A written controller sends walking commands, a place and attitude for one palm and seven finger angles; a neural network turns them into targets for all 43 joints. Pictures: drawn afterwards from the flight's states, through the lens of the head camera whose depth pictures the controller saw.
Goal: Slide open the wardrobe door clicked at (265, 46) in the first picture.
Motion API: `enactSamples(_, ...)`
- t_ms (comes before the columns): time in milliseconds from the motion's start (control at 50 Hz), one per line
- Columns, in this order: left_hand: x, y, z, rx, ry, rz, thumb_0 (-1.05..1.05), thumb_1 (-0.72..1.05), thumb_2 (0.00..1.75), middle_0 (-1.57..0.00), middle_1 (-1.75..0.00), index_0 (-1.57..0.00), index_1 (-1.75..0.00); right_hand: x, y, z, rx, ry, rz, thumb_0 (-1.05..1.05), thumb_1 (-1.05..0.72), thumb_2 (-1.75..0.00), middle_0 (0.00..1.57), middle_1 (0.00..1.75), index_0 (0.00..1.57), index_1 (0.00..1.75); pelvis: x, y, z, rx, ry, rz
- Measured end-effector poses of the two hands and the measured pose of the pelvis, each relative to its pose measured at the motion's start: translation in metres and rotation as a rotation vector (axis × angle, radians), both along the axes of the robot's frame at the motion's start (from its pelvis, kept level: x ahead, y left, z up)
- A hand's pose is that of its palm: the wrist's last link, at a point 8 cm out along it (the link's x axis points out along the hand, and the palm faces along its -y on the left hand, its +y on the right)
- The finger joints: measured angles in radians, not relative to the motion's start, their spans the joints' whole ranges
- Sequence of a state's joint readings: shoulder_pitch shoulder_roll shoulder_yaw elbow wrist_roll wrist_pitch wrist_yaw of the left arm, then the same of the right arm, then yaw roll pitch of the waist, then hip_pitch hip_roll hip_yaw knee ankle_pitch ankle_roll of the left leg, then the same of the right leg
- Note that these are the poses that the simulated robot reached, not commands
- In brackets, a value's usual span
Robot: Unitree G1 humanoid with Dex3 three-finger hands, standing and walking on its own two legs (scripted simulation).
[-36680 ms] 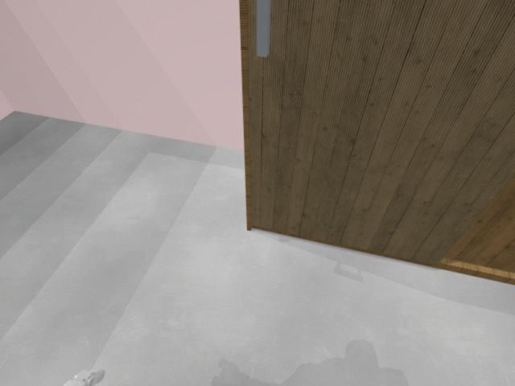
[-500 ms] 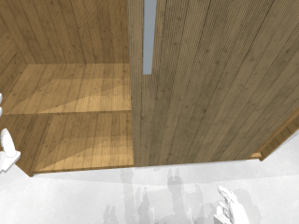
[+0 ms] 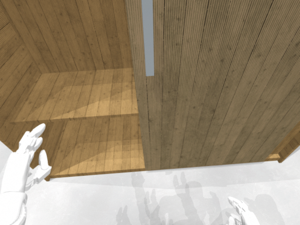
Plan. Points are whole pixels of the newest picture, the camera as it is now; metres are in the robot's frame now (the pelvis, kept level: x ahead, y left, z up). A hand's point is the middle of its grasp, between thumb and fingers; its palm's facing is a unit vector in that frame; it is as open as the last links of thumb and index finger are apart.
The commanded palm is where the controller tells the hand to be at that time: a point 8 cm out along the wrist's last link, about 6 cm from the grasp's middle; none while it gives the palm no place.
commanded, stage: let the arm hang, fingers relaxed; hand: left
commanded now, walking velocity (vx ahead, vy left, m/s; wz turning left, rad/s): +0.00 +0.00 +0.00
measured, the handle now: (147, 34) +0.57 +0.05 +0.24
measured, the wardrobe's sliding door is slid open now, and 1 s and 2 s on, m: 0.68 0.68 0.68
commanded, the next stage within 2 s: look to check the result in 1.02 s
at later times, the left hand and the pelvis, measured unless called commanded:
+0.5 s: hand out of the picture -0.02 +0.19 -0.17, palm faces +0.01 -0.97 -0.24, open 7.2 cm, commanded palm none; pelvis -0.01 -0.01 +0.00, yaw +1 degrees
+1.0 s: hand out of the picture +0.03 +0.17 -0.17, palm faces +0.01 -0.98 -0.18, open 7.3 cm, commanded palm none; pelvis +0.01 +0.00 +0.00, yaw -1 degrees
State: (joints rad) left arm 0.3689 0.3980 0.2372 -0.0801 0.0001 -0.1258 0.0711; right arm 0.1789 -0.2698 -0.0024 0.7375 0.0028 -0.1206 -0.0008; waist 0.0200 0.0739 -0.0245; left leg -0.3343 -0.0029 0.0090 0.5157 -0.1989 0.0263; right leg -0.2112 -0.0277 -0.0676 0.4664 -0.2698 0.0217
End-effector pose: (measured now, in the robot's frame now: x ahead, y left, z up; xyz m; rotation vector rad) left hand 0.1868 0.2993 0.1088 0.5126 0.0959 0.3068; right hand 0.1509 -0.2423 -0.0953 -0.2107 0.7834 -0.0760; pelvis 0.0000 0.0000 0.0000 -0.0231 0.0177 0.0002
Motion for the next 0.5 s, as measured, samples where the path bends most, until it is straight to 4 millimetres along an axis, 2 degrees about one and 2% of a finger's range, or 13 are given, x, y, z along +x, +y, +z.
enactSamples(40,-0.001,-0.004,-0.061,-0.078,0.256,0.023,0.0,0.9,0.9,-0.2,-0.3,-0.2,-0.3,-0.005,-0.009,-0.013,0.0,0.05,-0.009,0.01,-0.9,-0.9,0.21,0.3,0.21,0.3,-0.003,0.0,-0.004,0.005,0.002,0.0)
enactSamples(100,-0.028,-0.027,-0.146,-0.198,0.594,0.041,0.0,0.91,0.9,-0.19,-0.3,-0.2,-0.3,-0.023,-0.02,-0.024,-0.013,0.123,-0.046,0.01,-0.9,-0.9,0.21,0.3,0.21,0.3,-0.006,-0.002,-0.008,0.015,0.0,-0.003)
enactSamples(160,-0.07,-0.063,-0.21,-0.332,0.845,0.044,0.01,0.91,0.9,-0.2,-0.3,-0.2,-0.3,-0.054,-0.028,-0.029,-0.044,0.23,-0.074,0.0,-0.91,-0.9,0.2,0.3,0.2,0.3,-0.007,-0.007,-0.01,0.024,-0.009,0.001)
enactSamples(200,-0.1,-0.088,-0.24,-0.419,0.978,0.044,0.01,0.91,0.9,-0.2,-0.3,-0.2,-0.3,-0.078,-0.03,-0.03,-0.067,0.318,-0.09,0.0,-0.91,-0.9,0.2,0.3,0.2,0.3,-0.007,-0.01,-0.011,0.025,-0.017,0.004)
enactSamples(220,-0.113,-0.096,-0.25,-0.461,1.016,0.066,0.01,0.92,0.9,-0.2,-0.3,-0.2,-0.3,-0.09,-0.03,-0.03,-0.077,0.363,-0.096,0.0,-0.91,-0.9,0.2,0.3,0.2,0.3,-0.007,-0.012,-0.01,0.023,-0.018,0.007)
enactSamples(280,-0.137,-0.091,-0.26,-0.494,1.061,0.143,-0.02,1.0,0.9,-0.21,-0.3,-0.21,-0.3,-0.122,-0.029,-0.03,-0.095,0.493,-0.096,0.0,-0.91,-0.9,0.2,0.3,0.2,0.3,-0.01,-0.016,-0.008,0.01,-0.018,0.021)
enactSamples(340,-0.162,-0.083,-0.262,-0.49,1.131,0.183,-0.02,1.0,0.9,-0.21,-0.3,-0.21,-0.3,-0.145,-0.024,-0.033,-0.088,0.576,-0.106,0.01,-0.91,-0.9,0.2,0.3,0.2,0.3,-0.011,-0.017,-0.005,0.001,-0.015,0.027)
enactSamples(420,-0.191,-0.071,-0.255,-0.463,1.213,0.24,-0.01,0.97,0.9,-0.2,-0.3,-0.21,-0.3,-0.158,-0.014,-0.04,-0.05,0.615,-0.122,0.01,-0.91,-0.9,0.2,0.3,0.2,0.3,-0.011,-0.014,-0.003,-0.002,-0.015,0.023)
enactSamples(500,-0.208,-0.061,-0.247,-0.435,1.259,0.282,0.0,0.94,0.9,-0.2,-0.3,-0.21,-0.3,-0.157,-0.001,-0.048,-0.004,0.609,-0.129,0.0,-0.91,-0.9,0.2,0.3,0.2,0.3,-0.009,-0.01,-0.002,0.002,-0.018,0.015)
